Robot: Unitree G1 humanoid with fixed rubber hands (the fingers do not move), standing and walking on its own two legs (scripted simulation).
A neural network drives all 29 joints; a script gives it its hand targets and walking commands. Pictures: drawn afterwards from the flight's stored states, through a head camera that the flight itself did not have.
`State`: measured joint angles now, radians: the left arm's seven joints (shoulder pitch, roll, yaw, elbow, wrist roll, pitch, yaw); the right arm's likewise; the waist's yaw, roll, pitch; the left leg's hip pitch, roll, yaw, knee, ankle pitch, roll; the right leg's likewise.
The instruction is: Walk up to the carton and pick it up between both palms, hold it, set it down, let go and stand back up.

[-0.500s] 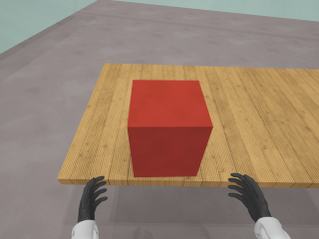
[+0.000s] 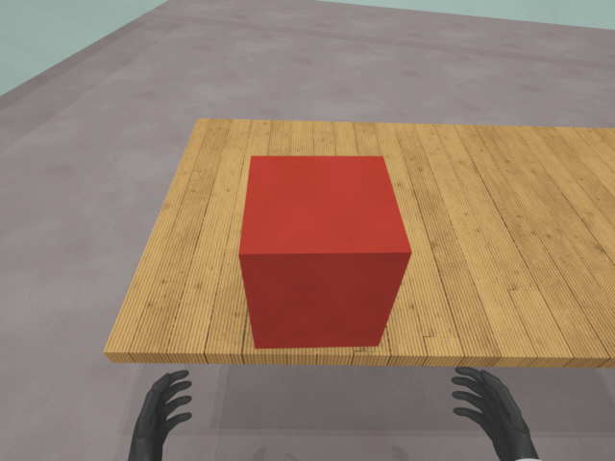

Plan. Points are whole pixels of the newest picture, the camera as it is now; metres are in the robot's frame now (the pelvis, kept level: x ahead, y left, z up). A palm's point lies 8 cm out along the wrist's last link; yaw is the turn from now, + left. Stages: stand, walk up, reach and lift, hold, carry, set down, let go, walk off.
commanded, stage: set down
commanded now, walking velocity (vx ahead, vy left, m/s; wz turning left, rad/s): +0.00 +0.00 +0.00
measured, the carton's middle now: (317, 255) +0.44 +0.00 +0.01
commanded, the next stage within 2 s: let go in 1.16 s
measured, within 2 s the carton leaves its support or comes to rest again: neither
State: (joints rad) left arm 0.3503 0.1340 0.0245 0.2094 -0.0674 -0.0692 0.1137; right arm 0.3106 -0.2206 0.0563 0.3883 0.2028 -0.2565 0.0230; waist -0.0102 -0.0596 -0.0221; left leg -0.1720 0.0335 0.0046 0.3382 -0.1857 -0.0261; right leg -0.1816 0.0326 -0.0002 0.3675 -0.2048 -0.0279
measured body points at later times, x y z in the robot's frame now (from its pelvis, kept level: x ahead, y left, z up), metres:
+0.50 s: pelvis +0.00 +0.00 +0.00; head +0.02 +0.02 +0.45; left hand +0.18 +0.23 -0.06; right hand +0.18 -0.22 -0.03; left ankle -0.01 +0.14 -0.75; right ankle -0.01 -0.09 -0.75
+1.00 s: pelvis +0.01 +0.00 +0.00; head +0.03 +0.01 +0.45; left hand +0.18 +0.23 -0.08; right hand +0.16 -0.22 -0.06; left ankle -0.01 +0.14 -0.75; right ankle -0.01 -0.09 -0.75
